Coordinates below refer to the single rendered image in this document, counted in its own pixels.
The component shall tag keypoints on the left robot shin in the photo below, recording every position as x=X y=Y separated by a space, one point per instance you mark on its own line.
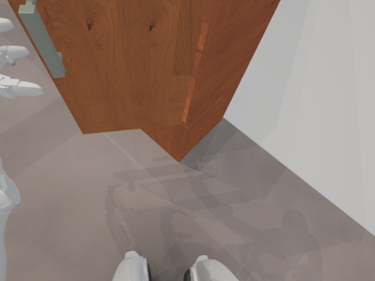
x=130 y=254

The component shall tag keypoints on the robot left hand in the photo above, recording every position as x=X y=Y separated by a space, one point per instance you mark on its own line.
x=9 y=88

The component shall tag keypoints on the cupboard door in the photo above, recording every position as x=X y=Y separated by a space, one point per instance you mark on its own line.
x=128 y=63

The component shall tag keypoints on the left robot upper arm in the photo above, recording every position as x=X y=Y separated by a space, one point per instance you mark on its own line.
x=9 y=199

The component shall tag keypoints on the handle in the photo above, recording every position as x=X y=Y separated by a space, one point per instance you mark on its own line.
x=36 y=28

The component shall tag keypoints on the robot right thigh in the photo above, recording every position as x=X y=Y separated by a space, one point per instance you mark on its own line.
x=210 y=270

